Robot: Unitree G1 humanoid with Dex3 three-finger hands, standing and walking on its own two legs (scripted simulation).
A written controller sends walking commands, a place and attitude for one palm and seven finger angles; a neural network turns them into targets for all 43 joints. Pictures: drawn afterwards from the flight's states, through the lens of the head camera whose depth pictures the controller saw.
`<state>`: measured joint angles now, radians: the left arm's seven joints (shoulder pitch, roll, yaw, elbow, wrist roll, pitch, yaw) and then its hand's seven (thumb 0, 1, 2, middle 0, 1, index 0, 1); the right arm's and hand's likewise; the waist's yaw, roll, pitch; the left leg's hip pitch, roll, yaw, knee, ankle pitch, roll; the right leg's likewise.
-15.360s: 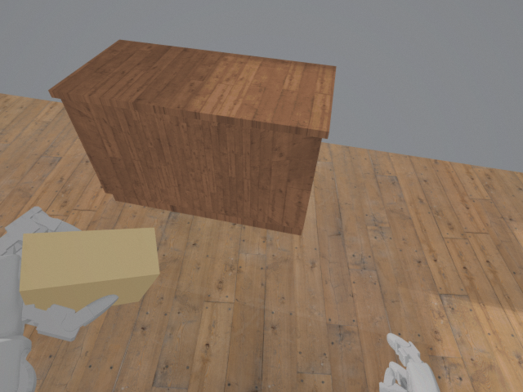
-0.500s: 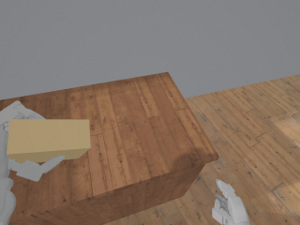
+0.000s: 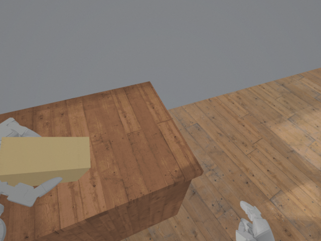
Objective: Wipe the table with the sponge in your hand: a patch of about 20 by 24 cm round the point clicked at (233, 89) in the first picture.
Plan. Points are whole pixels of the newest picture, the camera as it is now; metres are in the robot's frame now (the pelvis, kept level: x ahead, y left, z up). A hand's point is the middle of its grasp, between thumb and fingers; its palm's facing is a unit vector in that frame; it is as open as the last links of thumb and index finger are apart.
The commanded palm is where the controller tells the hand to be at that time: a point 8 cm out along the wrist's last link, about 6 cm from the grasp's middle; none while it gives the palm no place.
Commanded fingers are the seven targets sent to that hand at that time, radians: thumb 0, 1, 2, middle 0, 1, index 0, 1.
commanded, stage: come to a stop and stand still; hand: left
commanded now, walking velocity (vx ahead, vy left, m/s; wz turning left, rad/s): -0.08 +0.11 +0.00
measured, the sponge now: (59, 162) +0.23 +0.21 +0.14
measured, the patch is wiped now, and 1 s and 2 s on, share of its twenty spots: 0.00 0.00 0.00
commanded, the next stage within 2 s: look again from close up in 1.68 s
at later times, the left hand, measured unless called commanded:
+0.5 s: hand (13, 204) +0.15 +0.24 +0.15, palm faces +0.37 -0.82 -0.43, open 9.8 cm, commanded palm +0.10 +0.28 +0.18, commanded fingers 0.00 0.10 1.30 -1.20 -1.60 -1.20 -1.60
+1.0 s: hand out of the picture +0.14 +0.27 +0.16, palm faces +0.38 -0.84 -0.38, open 9.8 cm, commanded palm +0.09 +0.31 +0.18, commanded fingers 0.00 0.10 1.30 -1.20 -1.60 -1.20 -1.60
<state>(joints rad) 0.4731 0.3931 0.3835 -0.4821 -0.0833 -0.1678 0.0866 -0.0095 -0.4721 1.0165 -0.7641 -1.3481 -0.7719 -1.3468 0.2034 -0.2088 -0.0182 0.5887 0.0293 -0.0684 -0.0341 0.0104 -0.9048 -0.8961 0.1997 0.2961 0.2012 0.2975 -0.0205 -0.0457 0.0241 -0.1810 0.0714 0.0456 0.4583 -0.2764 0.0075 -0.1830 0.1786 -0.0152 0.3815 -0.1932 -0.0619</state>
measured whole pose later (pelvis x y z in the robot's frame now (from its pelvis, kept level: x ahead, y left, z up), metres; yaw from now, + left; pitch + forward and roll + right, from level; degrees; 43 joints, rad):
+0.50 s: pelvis -0.06 +0.00 +0.00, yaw +1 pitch -1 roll +0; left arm 0.44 0.35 0.32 -0.42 -0.04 -0.13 0.09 -0.01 -0.47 1.02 -0.76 -1.35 -0.77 -1.35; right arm 0.20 -0.22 0.01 0.58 0.03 -0.05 -0.05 0.01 -0.90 -0.90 0.20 0.30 0.20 0.30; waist 0.04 0.03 0.05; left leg -0.23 0.04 -0.05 0.43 -0.22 0.03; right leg -0.17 0.18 -0.03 0.24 -0.07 -0.02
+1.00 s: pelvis -0.07 +0.03 +0.00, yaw +0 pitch -2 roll +0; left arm 0.47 0.37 0.31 -0.44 -0.04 -0.17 0.12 -0.01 -0.47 1.02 -0.76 -1.35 -0.77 -1.35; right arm 0.26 -0.24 0.01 0.63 0.02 -0.10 -0.06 0.01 -0.90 -0.90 0.20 0.30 0.20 0.30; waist 0.01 0.00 0.00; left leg -0.27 -0.02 -0.06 0.50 -0.25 0.03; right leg -0.23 0.13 -0.06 0.35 -0.11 -0.09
